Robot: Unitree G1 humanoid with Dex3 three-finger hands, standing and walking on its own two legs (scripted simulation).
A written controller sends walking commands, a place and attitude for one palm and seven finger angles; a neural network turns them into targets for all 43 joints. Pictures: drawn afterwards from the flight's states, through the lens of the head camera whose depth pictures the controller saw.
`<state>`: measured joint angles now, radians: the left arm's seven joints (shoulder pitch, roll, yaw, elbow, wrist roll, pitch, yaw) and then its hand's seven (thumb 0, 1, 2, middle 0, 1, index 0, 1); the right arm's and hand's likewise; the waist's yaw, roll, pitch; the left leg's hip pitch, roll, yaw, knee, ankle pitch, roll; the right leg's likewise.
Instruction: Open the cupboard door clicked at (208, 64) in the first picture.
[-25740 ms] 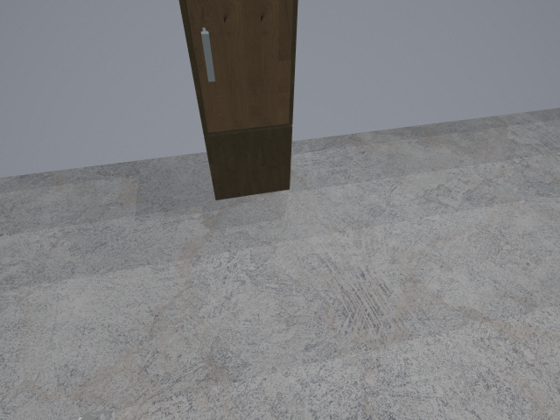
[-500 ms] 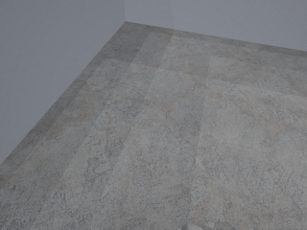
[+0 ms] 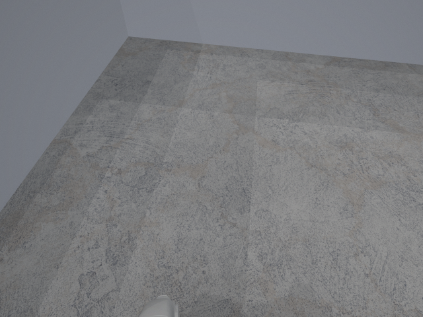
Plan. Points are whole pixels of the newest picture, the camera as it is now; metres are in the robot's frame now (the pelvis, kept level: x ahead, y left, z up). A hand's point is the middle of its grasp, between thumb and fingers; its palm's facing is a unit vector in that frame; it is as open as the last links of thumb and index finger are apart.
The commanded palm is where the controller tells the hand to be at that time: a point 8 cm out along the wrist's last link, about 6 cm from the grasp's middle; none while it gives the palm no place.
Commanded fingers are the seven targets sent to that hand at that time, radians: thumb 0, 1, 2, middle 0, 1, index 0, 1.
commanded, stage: turn to face it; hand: left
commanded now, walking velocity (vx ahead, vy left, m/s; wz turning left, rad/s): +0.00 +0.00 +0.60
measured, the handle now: out of the picture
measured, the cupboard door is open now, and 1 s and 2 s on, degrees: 45 45 45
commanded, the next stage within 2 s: none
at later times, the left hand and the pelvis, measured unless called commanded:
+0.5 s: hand (115, 296) +0.19 +0.22 -0.16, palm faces +0.26 -0.93 -0.26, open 7.4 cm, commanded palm none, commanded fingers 0.00 0.90 0.90 -0.20 -0.30 -0.20 -0.30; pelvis +0.11 -0.01 -0.01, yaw +15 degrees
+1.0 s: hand out of the picture +0.06 +0.16 -0.19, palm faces +0.56 -0.78 -0.27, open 7.4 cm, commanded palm none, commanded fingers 0.00 0.90 0.90 -0.20 -0.30 -0.20 -0.30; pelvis +0.15 -0.04 -0.02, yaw +34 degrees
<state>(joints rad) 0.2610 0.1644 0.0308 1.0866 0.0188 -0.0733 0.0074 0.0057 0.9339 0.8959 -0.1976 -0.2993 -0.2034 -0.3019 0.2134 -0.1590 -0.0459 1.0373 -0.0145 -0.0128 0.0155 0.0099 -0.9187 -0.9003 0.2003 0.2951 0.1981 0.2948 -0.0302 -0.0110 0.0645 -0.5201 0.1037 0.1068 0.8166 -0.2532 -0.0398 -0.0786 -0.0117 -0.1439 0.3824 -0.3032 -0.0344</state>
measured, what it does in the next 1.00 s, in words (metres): walks ahead, turning left: left foot, then right foot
